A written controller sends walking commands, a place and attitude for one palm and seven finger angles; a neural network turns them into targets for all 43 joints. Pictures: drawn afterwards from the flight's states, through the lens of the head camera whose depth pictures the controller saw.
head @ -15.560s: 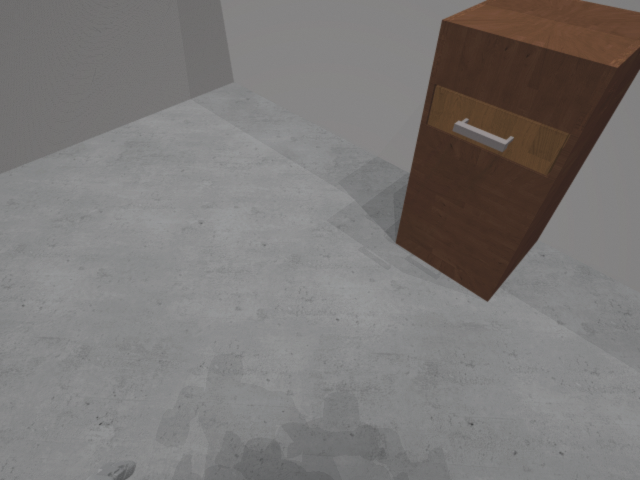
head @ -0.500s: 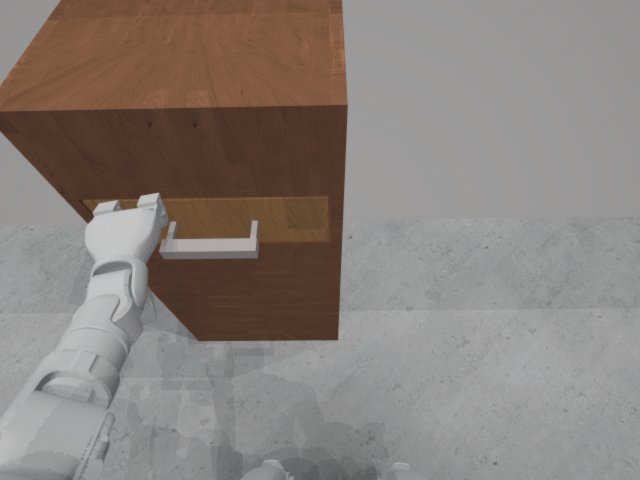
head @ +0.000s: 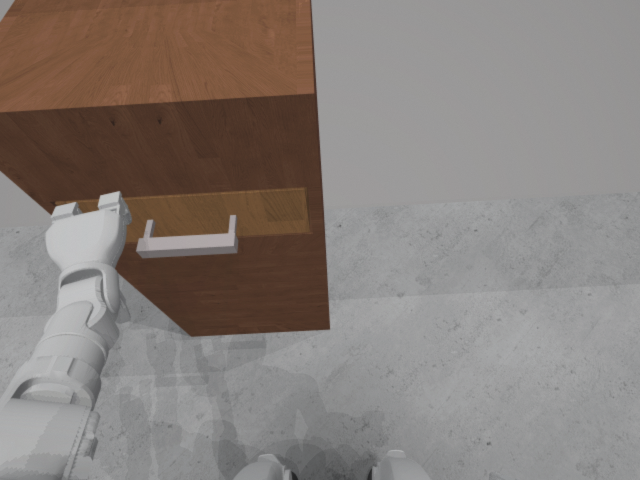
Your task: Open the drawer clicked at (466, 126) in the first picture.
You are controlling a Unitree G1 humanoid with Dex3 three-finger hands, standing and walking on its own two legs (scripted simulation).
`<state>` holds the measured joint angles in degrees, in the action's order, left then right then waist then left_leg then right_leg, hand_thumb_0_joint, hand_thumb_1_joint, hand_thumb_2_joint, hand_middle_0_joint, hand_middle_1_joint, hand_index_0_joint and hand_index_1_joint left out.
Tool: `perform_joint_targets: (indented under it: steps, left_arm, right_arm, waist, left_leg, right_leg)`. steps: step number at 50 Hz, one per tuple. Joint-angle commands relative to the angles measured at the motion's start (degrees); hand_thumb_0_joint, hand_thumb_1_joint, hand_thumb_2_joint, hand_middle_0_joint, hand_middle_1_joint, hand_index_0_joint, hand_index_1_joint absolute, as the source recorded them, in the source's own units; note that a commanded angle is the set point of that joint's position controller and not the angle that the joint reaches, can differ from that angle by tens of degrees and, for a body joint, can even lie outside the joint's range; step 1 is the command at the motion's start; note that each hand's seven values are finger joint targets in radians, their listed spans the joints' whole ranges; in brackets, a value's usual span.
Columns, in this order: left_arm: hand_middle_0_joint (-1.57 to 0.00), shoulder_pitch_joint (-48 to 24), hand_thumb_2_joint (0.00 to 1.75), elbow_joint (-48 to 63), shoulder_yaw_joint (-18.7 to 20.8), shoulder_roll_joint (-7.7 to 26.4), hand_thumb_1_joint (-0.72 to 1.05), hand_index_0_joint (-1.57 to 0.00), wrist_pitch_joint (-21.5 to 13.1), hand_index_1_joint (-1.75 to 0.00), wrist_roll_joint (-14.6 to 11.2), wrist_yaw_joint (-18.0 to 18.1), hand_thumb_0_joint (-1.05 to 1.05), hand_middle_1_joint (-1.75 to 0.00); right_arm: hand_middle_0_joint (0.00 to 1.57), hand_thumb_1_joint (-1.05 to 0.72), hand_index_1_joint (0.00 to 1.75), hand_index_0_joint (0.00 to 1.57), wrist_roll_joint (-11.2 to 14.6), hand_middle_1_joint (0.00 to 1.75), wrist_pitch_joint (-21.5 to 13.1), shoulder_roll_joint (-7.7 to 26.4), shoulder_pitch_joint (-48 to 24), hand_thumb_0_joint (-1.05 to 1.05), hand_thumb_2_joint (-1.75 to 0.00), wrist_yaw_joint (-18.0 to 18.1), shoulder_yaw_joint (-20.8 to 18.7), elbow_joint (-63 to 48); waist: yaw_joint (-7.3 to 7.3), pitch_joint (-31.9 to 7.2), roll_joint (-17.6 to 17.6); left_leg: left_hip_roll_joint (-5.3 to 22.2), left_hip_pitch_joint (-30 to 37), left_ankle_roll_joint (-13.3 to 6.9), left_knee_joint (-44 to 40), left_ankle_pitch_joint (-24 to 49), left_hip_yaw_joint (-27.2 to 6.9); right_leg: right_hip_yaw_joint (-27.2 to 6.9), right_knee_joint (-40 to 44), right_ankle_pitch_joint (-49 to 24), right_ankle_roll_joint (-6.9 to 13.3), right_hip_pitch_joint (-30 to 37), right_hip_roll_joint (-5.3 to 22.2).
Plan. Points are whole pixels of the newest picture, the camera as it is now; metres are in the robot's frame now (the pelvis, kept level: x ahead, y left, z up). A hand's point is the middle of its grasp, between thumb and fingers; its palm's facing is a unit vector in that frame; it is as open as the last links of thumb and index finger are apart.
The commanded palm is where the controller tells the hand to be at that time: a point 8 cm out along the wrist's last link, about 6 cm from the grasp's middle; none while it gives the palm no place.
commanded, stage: move the hooked fingers above the handle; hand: left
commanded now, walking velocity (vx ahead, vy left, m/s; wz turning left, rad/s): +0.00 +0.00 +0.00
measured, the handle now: (190, 234) +0.48 +0.23 -0.08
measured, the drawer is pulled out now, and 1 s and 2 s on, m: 0.00 0.00 0.00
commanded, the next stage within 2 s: lower the fingers behind the handle in 0.30 s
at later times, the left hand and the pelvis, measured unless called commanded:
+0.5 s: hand (126, 256) +0.40 +0.28 -0.01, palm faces -0.01 +0.10 -0.99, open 13.8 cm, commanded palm +0.39 +0.27 +0.02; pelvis -0.01 +0.01 +0.00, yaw -2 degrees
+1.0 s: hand (167, 265) +0.42 +0.25 -0.08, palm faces +0.03 +0.03 -1.00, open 13.8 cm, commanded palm +0.41 +0.26 -0.01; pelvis -0.02 +0.02 -0.05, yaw -1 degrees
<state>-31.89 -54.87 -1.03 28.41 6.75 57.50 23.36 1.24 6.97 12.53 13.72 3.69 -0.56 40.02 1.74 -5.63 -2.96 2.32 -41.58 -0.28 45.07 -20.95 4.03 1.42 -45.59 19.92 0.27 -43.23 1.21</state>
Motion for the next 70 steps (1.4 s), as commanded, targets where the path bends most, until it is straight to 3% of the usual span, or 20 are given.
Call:
perform_joint_targets:
  steps: [1,3,8,9,12,14,17,20,24,27,32,37,39,42,44,49,53,59,65,70]
  left_arm:
    - [-0.30,-25.6,0.30,13.8,-17.1,-10.7,-0.50,-0.30,-9.6,-1.20,-2.1,-9.0,0.00,-1.20]
    - [-0.30,-28.0,0.30,15.8,-21.4,-16.0,-0.50,-0.30,-13.0,-1.20,-2.3,-10.9,0.00,-1.20]
    - [-0.30,-30.9,0.30,25.5,-0.3,6.9,-0.50,-0.30,-21.5,-1.20,2.4,-5.7,0.00,-1.20]
    - [-0.30,-28.8,0.30,24.0,8.2,15.7,-0.50,-0.30,-21.7,-1.20,3.9,-2.7,0.00,-1.20]
    - [-0.30,-19.0,0.30,23.6,16.9,24.0,-0.50,-0.30,-17.0,-1.20,5.0,5.5,0.00,-1.20]
    - [-0.30,-13.9,0.30,21.1,10.8,17.1,-0.50,-0.30,-12.3,-1.20,4.7,9.6,0.00,-1.20]
    - [-0.30,-11.9,0.30,19.2,10.1,17.4,-0.50,-0.30,-6.7,-1.20,4.5,12.1,0.00,-1.20]
    - [-0.30,-14.4,0.30,17.9,7.6,17.0,-0.50,-0.30,-1.2,-1.20,5.1,13.3,0.00,-1.20]
    - [-0.30,-17.4,0.30,7.0,6.0,15.6,-0.50,-0.30,0.9,-1.20,1.2,5.5,0.00,-1.20]
    - [-0.30,-25.5,0.30,7.3,-6.9,2.7,-0.50,-0.30,-6.2,-1.20,-0.4,-4.7,0.00,-1.20]
    - [-0.30,-31.1,0.30,14.9,-14.5,-6.5,-0.50,-0.30,-16.3,-1.20,0.3,-10.6,0.00,-1.20]
    - [-0.30,-30.4,0.30,19.5,4.8,13.9,-0.50,-0.30,-23.7,-1.20,3.8,-5.4,0.00,-1.20]
    - [-0.30,-24.3,0.30,14.3,6.0,10.7,-0.50,-0.30,-24.5,-1.20,6.5,-0.4,0.00,-1.20]
    - [-0.30,-14.2,0.30,8.1,14.2,16.3,-0.50,-0.30,-19.4,-1.20,8.2,7.8,0.00,-1.20]
    - [-0.30,-14.1,0.30,6.8,11.1,12.3,-0.50,-0.30,-13.6,-1.20,8.7,11.6,0.00,-1.20]
    - [-0.30,-28.6,0.30,7.1,8.4,16.9,-0.50,-0.30,-2.1,-1.20,9.3,13.3,0.00,-1.20]
    - [-0.30,-34.6,0.30,9.5,7.0,18.9,-0.50,-0.30,-5.6,-1.20,5.1,6.2,0.00,-1.20]
    - [-0.30,-20.3,0.30,-1.6,3.8,13.6,-0.50,-0.30,-11.3,-1.20,5.2,-1.5,0.00,-1.20]
    - [-0.30,-22.1,0.30,4.2,5.7,14.2,-0.50,-0.30,-19.8,-1.20,6.6,0.0,0.00,-1.20]
    - [-0.30,-20.9,0.30,2.7,5.1,11.7,-0.50,-0.30,-18.9,-1.20,7.6,4.3,0.00,-1.20]
  right_arm:
    - [0.20,-0.90,0.30,0.20,-1.1,0.30,-4.9,9.8,6.6,0.00,-0.90,1.2,-5.4,-2.7]
    - [0.20,-0.90,0.30,0.20,-1.5,0.30,-5.9,9.0,7.7,0.00,-0.90,0.3,-5.7,-1.9]
    - [0.20,-0.90,0.30,0.20,-2.9,0.30,-4.4,9.5,8.9,0.00,-0.90,-0.3,-6.2,-3.1]
    - [0.20,-0.90,0.30,0.20,-2.6,0.30,-3.9,10.0,8.6,0.00,-0.90,-0.4,-6.2,-3.1]
    - [0.20,-0.90,0.30,0.20,-2.8,0.30,-1.2,9.2,3.7,0.00,-0.90,-1.3,-4.0,-7.0]
    - [0.20,-0.90,0.30,0.20,-2.1,0.30,-0.3,8.2,1.2,0.00,-0.90,-1.2,-3.5,-9.4]
    - [0.20,-0.90,0.30,0.20,-1.7,0.30,0.9,8.2,-0.1,0.00,-0.90,-0.9,-2.8,-10.0]
    - [0.20,-0.90,0.30,0.20,-0.8,0.30,0.7,8.5,-0.7,0.00,-0.90,-0.1,-2.8,-8.8]
    - [0.20,-0.90,0.30,0.20,-0.1,0.30,-1.1,11.3,4.1,0.00,-0.90,0.8,-4.0,-4.9]
    - [0.20,-0.90,0.30,0.20,-0.2,0.30,-3.3,11.5,6.5,0.00,-0.90,1.6,-4.5,-3.6]
    - [0.20,-0.90,0.30,0.20,-2.0,0.30,-6.0,10.1,9.1,0.00,-0.90,0.5,-6.0,-1.3]
    - [0.20,-0.90,0.30,0.20,-3.0,0.30,-4.8,11.3,9.6,0.00,-0.90,0.1,-6.4,-1.7]
    - [0.20,-0.90,0.30,0.20,-3.5,0.30,-4.4,10.1,8.5,0.00,-0.90,-1.1,-6.4,-2.4]
    - [0.20,-0.90,0.30,0.20,-4.5,0.30,-2.9,10.9,7.0,0.00,-0.90,-3.3,-5.8,-4.0]
    - [0.20,-0.90,0.30,0.20,-4.4,0.30,-2.0,10.9,7.2,0.00,-0.90,-4.6,-5.9,-5.9]
    - [0.20,-0.90,0.30,0.20,-3.1,0.30,-0.6,12.2,7.7,0.00,-0.90,-4.1,-5.6,-5.2]
    - [0.20,-0.90,0.30,0.20,-2.4,0.30,-1.8,12.3,9.4,0.00,-0.90,-1.3,-5.2,-3.5]
    - [0.20,-0.90,0.30,0.20,-2.4,0.30,-2.7,11.4,9.4,0.00,-0.90,-0.7,-3.6,-3.6]
    - [0.20,-0.90,0.30,0.20,-2.9,0.30,-4.0,11.1,9.7,0.00,-0.90,-1.0,-4.8,-4.1]
    - [0.20,-0.90,0.30,0.20,-3.3,0.30,-4.2,11.4,10.6,0.00,-0.90,-2.3,-5.7,-3.1]
  waist:
    - [9.42,-18.7,5.4]
    - [10.17,-16.6,0.5]
    - [3.13,-27.2,-5.5]
    - [1.02,-27.9,-5.4]
    - [-4.99,-27.4,-3.8]
    - [-5.10,-24.6,-0.4]
    - [-6.07,-28.4,4.4]
    - [-4.96,-31.3,4.7]
    - [2.91,-24.2,13.5]
    - [9.10,-18.2,10.5]
    - [9.11,-18.6,-5.4]
    - [3.40,-25.0,-5.8]
    - [2.53,-22.9,-3.5]
    - [-2.26,-25.7,-2.8]
    - [-1.66,-28.1,-3.0]
    - [3.08,-32.0,2.2]
    - [5.87,-36.8,1.6]
    - [3.72,-22.3,2.0]
    - [3.85,-23.3,0.6]
    - [4.39,-24.6,0.8]
  left_leg:
    - [-3.2,14.8,-3.0,-1.9,9.4,-1.5]
    - [-3.0,18.5,-2.6,-1.2,10.8,-3.2]
    - [-3.4,17.7,-1.8,2.0,18.6,-4.6]
    - [-3.5,15.0,-1.7,2.9,20.2,-4.7]
    - [-5.0,6.0,-1.4,3.1,22.8,-3.1]
    - [-5.3,4.3,-1.0,2.4,22.2,-0.2]
    - [-5.3,4.1,-0.8,0.6,21.8,1.5]
    - [-4.9,6.3,-1.0,-2.0,19.3,2.0]
    - [-3.7,4.6,-2.3,-2.6,10.1,0.8]
    - [-3.1,8.2,-3.0,-1.7,6.4,-0.9]
    - [-2.9,17.3,-1.9,1.7,10.1,-4.7]
    - [-2.5,12.1,-1.0,6.3,15.9,-6.9]
    - [-2.3,5.7,-0.9,8.7,16.1,-6.8]
    - [-2.9,-1.0,-0.8,9.9,17.6,-5.0]
    - [-3.1,-0.9,-0.6,9.8,18.1,-3.5]
    - [-2.7,0.3,-1.7,7.2,11.1,-2.8]
    - [-2.7,4.0,-2.8,6.7,7.7,-3.5]
    - [-2.5,-4.2,-2.7,7.5,3.8,-2.5]
    - [-2.4,-8.2,-2.8,11.8,3.8,-2.7]
    - [-2.3,-9.7,-2.4,14.1,5.3,-3.2]
  right_leg:
    - [-0.9,8.0,-12.0,0.2,7.5,-2.2]
    - [0.4,7.0,-8.8,1.1,1.0,-2.5]
    - [0.5,0.5,-12.5,2.7,2.8,-3.0]
    - [0.5,-1.2,-14.5,3.1,4.2,-3.1]
    - [0.2,-4.1,-20.0,3.1,12.3,-2.7]
    - [0.0,-3.0,-22.0,2.8,13.7,-2.8]
    - [-1.7,-1.1,-24.9,2.4,19.7,-3.1]
    - [-2.6,1.1,-24.3,1.5,23.2,-2.8]
    - [-2.0,6.2,-16.7,-1.0,20.6,-2.4]
    - [-1.3,8.0,-11.7,-0.6,10.6,-2.0]
    - [1.2,2.5,-6.1,2.2,-5.3,-2.9]
    - [1.6,-4.4,-7.0,3.4,-7.7,-3.4]
    - [2.2,-7.0,-6.4,3.3,-10.7,-3.4]
    - [2.0,-9.8,-8.8,3.4,-6.7,-3.5]
    - [2.1,-9.7,-10.6,3.1,-4.9,-3.7]
    - [1.0,-5.6,-8.4,1.2,1.0,-3.6]
    - [-0.2,-3.2,-6.6,0.5,3.2,-3.3]
    - [0.1,-3.9,-3.0,1.6,-2.6,-3.5]
    - [-0.5,-7.1,-2.3,2.1,-7.7,-3.4]
    - [0.2,-9.5,-2.9,2.0,-11.0,-3.3]
